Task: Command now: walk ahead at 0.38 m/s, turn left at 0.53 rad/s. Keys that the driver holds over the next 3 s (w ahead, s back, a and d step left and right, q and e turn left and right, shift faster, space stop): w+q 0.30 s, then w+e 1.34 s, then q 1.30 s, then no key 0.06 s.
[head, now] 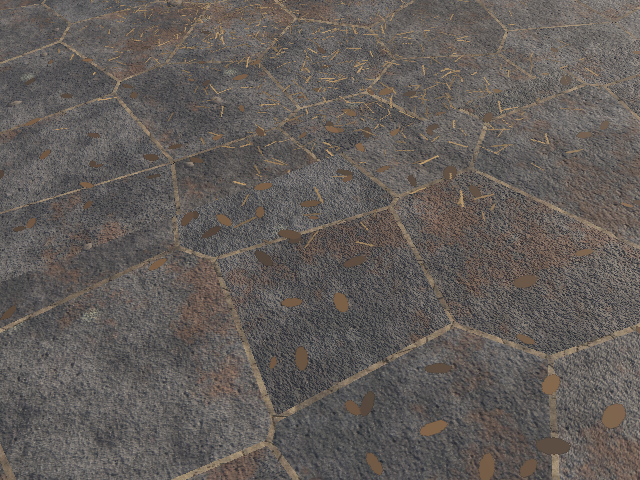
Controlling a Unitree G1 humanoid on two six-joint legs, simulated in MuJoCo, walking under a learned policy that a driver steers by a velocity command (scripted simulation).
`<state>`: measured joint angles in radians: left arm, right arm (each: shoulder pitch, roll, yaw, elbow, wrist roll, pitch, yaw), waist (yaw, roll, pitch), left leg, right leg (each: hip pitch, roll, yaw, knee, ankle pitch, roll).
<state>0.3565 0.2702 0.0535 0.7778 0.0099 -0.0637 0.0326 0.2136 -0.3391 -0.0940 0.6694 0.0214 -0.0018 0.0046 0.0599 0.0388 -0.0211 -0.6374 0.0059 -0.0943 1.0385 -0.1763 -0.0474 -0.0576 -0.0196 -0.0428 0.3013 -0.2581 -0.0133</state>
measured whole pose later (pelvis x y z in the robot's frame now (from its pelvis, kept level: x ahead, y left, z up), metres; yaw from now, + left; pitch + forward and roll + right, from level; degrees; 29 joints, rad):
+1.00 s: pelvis +0.52 +0.11 -0.01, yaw -3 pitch +1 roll +0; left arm 0.29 0.29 0.05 0.67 -0.01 -0.05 -0.02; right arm 0.20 -0.31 -0.03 0.68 -0.01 -0.10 0.01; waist 0.02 0.02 0.04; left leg -0.57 0.07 -0.08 1.09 -0.32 -0.03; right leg -0.27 0.12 0.05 0.40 -0.15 -0.11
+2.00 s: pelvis +0.98 +0.02 -0.01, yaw -24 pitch +1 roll +0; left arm 0.14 0.23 0.04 0.72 0.03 -0.05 -0.01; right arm 0.21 -0.31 -0.06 0.83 0.02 0.02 -0.03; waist -0.02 0.04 0.08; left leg -0.53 0.08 -0.04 1.04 -0.40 -0.09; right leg -0.29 0.00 -0.12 0.41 -0.12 -0.06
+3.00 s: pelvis +1.11 -0.02 +0.00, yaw +11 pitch +3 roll +1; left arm 0.18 0.29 0.04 0.66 0.03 -0.09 0.01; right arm 0.23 -0.33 -0.07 0.71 -0.05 -0.05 0.03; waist 0.01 0.00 -0.03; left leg -0.50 -0.02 -0.06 1.13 -0.39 -0.12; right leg -0.15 0.00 -0.11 0.29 -0.21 -0.06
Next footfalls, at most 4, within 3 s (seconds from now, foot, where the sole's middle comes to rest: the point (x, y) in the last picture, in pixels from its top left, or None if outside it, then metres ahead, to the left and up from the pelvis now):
0.26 left None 0.23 0.19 -0.79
0.80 right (351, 455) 0.59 0.04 -0.79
1.26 left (271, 345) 0.86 0.25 -0.79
1.76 right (414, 294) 1.03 -0.11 -0.79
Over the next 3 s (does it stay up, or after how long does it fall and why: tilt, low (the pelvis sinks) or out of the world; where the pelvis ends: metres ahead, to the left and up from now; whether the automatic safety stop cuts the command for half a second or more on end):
stays up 1.11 -0.02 0.00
